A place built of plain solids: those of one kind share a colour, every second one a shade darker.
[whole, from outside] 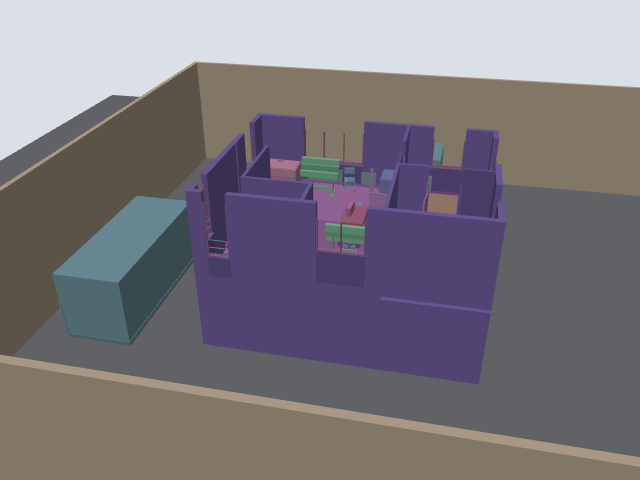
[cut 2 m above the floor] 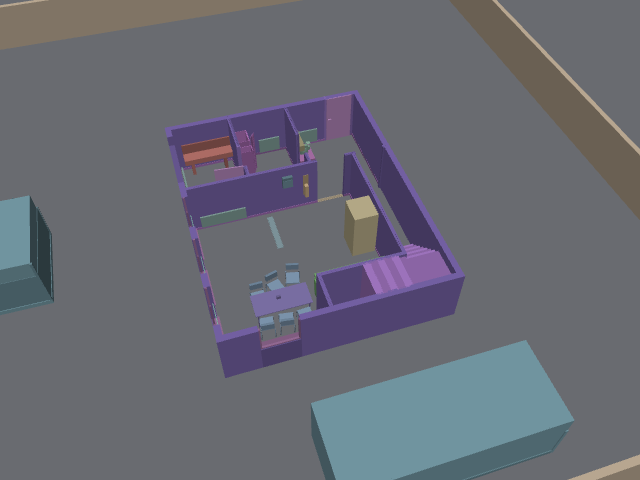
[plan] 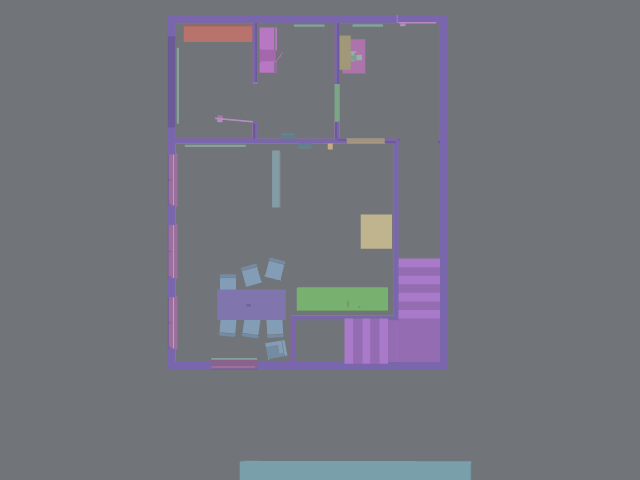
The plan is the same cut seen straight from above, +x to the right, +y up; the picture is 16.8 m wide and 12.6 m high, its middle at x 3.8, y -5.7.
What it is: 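The office and mess block of a small works, two storeys; below the hands' lockers and wash room and the mess room; above, up a stair of two flights round a corner between walls, the drawing office and two small rooms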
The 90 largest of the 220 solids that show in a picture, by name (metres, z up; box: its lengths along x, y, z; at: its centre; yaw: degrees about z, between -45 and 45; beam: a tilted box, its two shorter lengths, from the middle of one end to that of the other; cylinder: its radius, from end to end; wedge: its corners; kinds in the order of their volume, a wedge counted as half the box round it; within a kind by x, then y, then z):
{
 "yard_bound_1": {"box": [0.2, 26.15, 5.5], "at": [-8.67, -2.25, 2.7]},
 "yard_bound_2": {"box": [24.14, 0.2, 5.5], "at": [3.31, -15.23, 2.7]},
 "yard_bound_3": {"box": [24.14, 0.2, 6.2], "at": [3.31, 10.72, 3.05]},
 "yard_bound_4": {"box": [0.2, 26.15, 6.2], "at": [15.28, -2.25, 3.05]},
 "beyond_container_1": {"box": [2.32, 2.93, 2.59], "at": [-6.06, -3.29, 1.24], "yaw": -0.9},
 "beyond_container_2": {"box": [5.99, 2.32, 2.59], "at": [4.72, -12.72, 1.24], "yaw": -0.1},
 "beyond_container_3": {"box": [6.06, 2.4, 2.65], "at": [4.72, -12.72, 1.27], "yaw": -0.1},
 "wall_1": {"box": [0.2, 0.56, 2.85], "at": [-0.1, -8.82, 1.38]},
 "wall_2": {"box": [0.2, 1.91, 2.95], "at": [-0.1, -8.15, 4.38]},
 "wall_3": {"box": [0.2, 0.51, 2.85], "at": [-0.1, -6.95, 1.38]},
 "wall_4": {"box": [0.2, 2.41, 1.15], "at": [-0.1, -6.0, 3.48]},
 "wall_5": {"box": [0.2, 0.51, 2.85], "at": [-0.1, -5.05, 1.38]},
 "wall_6": {"box": [0.2, 1.71, 2.95], "at": [-0.1, -3.95, 4.38]},
 "wall_7": {"box": [0.2, 0.36, 2.85], "at": [-0.1, -3.27, 1.38]},
 "wall_8": {"box": [0.2, 0.36, 2.85], "at": [-0.1, -2.92, 1.38]},
 "wall_9": {"box": [0.2, 0.96, 2.95], "at": [-0.1, -2.62, 4.38]},
 "wall_10": {"box": [0.2, 2.41, 1.65], "at": [-0.1, -1.55, 0.78]},
 "wall_11": {"box": [0.2, 1.21, 1.35], "at": [-0.1, -1.55, 3.58]},
 "wall_12": {"box": [0.2, 1.16, 2.95], "at": [-0.1, -0.38, 4.38]},
 "wall_13": {"box": [0.2, 0.56, 2.85], "at": [-0.1, -0.07, 1.38]},
 "wall_14": {"box": [0.86, 0.2, 2.95], "at": [0.23, 0.1, 4.38]},
 "wall_15": {"box": [1.16, 0.2, 2.85], "at": [0.38, -9.0, 1.38]},
 "wall_16": {"box": [1.16, 0.2, 2.95], "at": [0.38, -9.0, 4.38]},
 "wall_17": {"box": [1.67, 0.06, 2.95], "at": [0.83, -3.13, 4.38]},
 "wall_18": {"box": [1.67, 0.06, 2.95], "at": [0.83, -3.07, 4.38]},
 "wall_19": {"box": [2.3, 0.2, 2.85], "at": [0.95, 0.1, 1.38]},
 "wall_20": {"box": [2.1, 0.06, 2.85], "at": [1.05, -3.07, 1.38]},
 "wall_21": {"box": [2.16, 0.06, 2.85], "at": [1.08, -3.13, 1.38]},
 "wall_22": {"box": [1.21, 0.2, 1.05], "at": [1.55, -9.0, 0.47]},
 "wall_23": {"box": [0.06, 1.55, 2.85], "at": [2.07, -0.78, 1.38]},
 "wall_24": {"box": [0.06, 1.55, 2.85], "at": [2.13, -0.78, 1.38]},
 "wall_25": {"box": [0.96, 0.2, 2.85], "at": [2.62, -9.0, 1.38]},
 "wall_26": {"box": [0.96, 0.2, 2.95], "at": [2.62, -9.0, 4.38]},
 "wall_27": {"box": [0.06, 1.21, 2.85], "at": [3.07, -8.29, 1.38]},
 "wall_28": {"box": [0.06, 1.15, 3.2], "at": [3.13, -8.32, 1.55]},
 "wall_29": {"box": [2.27, 0.06, 2.85], "at": [3.17, -3.13, 1.38]},
 "wall_30": {"box": [2.15, 0.06, 2.85], "at": [3.17, -3.07, 1.38]},
 "wall_31": {"box": [2.15, 0.2, 2.85], "at": [3.17, 0.1, 1.38]},
 "wall_32": {"box": [0.66, 0.2, 2.95], "at": [3.38, 0.1, 4.38]},
 "wall_33": {"box": [0.06, 1.01, 2.95], "at": [3.73, -2.6, 4.38]},
 "wall_34": {"box": [1.01, 0.2, 2.95], "at": [4.2, 0.1, 4.38]},
 "wall_35": {"box": [0.06, 1.6, 2.85], "at": [4.22, -0.8, 1.38]},
 "wall_36": {"box": [0.06, 1.6, 2.85], "at": [4.28, -0.8, 1.38]},
 "wall_37": {"box": [2.76, 0.06, 2.85], "at": [4.42, -7.72, 1.38]},
 "wall_38": {"box": [2.76, 0.06, 2.95], "at": [4.42, -7.72, 4.38]},
 "wall_39": {"box": [2.76, 0.06, 3.2], "at": [4.48, -7.78, 1.55]},
 "wall_40": {"box": [2.76, 0.06, 2.95], "at": [4.48, -7.78, 4.38]},
 "wall_41": {"box": [2.81, 0.2, 2.95], "at": [4.5, -9.0, 4.38]},
 "wall_42": {"box": [4.05, 0.2, 3.2], "at": [5.12, -9.0, 1.55]},
 "wall_43": {"box": [3.31, 0.06, 2.95], "at": [5.29, -3.13, 4.38]},
 "wall_44": {"box": [3.25, 0.06, 2.95], "at": [5.33, -3.07, 4.38]},
 "wall_45": {"box": [2.9, 0.2, 2.85], "at": [5.7, 0.1, 1.38]},
 "wall_46": {"box": [0.06, 2.26, 2.95], "at": [5.77, -6.62, 4.38]},
 "wall_47": {"box": [0.06, 4.65, 2.85], "at": [5.77, -5.42, 1.38]},
 "wall_48": {"box": [0.06, 2.26, 2.95], "at": [5.83, -6.68, 4.38]},
 "wall_49": {"box": [0.06, 4.71, 3.2], "at": [5.83, -5.46, 1.55]},
 "wall_50": {"box": [1.21, 0.06, 2.95], "at": [6.34, -5.52, 4.38]},
 "wall_51": {"box": [1.26, 0.2, 2.95], "at": [6.53, 0.1, 4.38]},
 "wall_52": {"box": [0.51, 0.2, 2.95], "at": [6.9, -9.0, 4.38]},
 "wall_53": {"box": [0.2, 0.51, 2.95], "at": [7.05, -8.85, 4.38]},
 "wall_54": {"box": [0.2, 2.31, 2.95], "at": [7.05, -6.7, 4.38]},
 "wall_55": {"box": [0.2, 6.0, 3.2], "at": [7.05, -6.1, 1.55]},
 "wall_56": {"box": [0.2, 0.46, 2.95], "at": [7.05, -5.33, 4.38]},
 "wall_57": {"box": [0.2, 1.51, 1.35], "at": [7.05, -4.35, 3.58]},
 "wall_58": {"box": [0.2, 0.51, 2.95], "at": [7.05, -3.35, 4.38]},
 "wall_59": {"box": [0.2, 3.3, 2.85], "at": [7.05, -1.45, 1.38]},
 "wall_60": {"box": [0.2, 3.3, 2.95], "at": [7.05, -1.45, 4.38]},
 "stair_1": {"box": [0.25, 1.19, 2.99], "at": [4.57, -8.35, 1.45]},
 "stair_2": {"box": [0.25, 1.19, 2.78], "at": [4.79, -8.35, 1.34]},
 "stair_3": {"box": [0.25, 1.19, 2.57], "at": [5.02, -8.35, 1.24]},
 "stair_4": {"box": [0.25, 1.19, 2.36], "at": [5.24, -8.35, 1.13]},
 "stair_5": {"box": [0.25, 1.19, 2.15], "at": [5.46, -8.35, 1.02]},
 "stair_6": {"box": [0.25, 1.19, 1.94], "at": [5.69, -8.35, 0.92]},
 "stair_7": {"box": [1.19, 1.19, 1.73], "at": [6.41, -8.35, 0.81]},
 "stair_8": {"box": [1.19, 0.25, 1.52], "at": [6.41, -7.66, 0.71]},
 "stair_9": {"box": [1.19, 0.25, 1.31], "at": [6.41, -7.43, 0.6]},
 "stair_10": {"box": [1.19, 0.25, 1.1], "at": [6.41, -7.21, 0.5]},
 "stair_11": {"box": [1.19, 0.25, 0.89], "at": [6.41, -6.98, 0.4]},
 "stair_12": {"box": [1.19, 0.25, 0.68], "at": [6.41, -6.76, 0.29]},
 "raised_floor_drawing_1": {"box": [3.23, 5.93, 0.25], "at": [1.55, -6.0, 3.02]},
 "raised_floor_drawing_2": {"box": [2.83, 4.78, 0.25], "at": [4.45, -5.42, 3.02]},
 "raised_floor_manager_1": {"box": [3.83, 3.23, 0.25], "at": [1.85, -1.55, 3.02]},
 "plan_chest_1": {"box": [0.95, 1.37, 0.4], "at": [0.53, -7.99, 3.45]},
 "plan_chest_2": {"box": [0.95, 1.37, 0.4], "at": [0.53, -7.99, 3.85]},
 "plan_chest_3": {"box": [0.85, 1.27, 0.97], "at": [0.54, -7.99, 3.58]},
 "vending_machine_1": {"box": [0.82, 0.9, 1.88], "at": [5.28, -5.48, 0.89]},
 "plan_chest_small_1": {"box": [1.02, 0.73, 0.38], "at": [0.61, -3.59, 3.82]},
 "plan_chest_small_2": {"box": [0.97, 0.69, 0.95], "at": [0.62, -3.57, 3.58]},
 "show_plinth_1": {"box": [0.6, 0.9, 0.47], "at": [4.69, -0.88, 0.18]},
 "wash_trough_1": {"box": [1.8, 0.46, 0.22], "at": [1.12, -0.27, 0.73]}
}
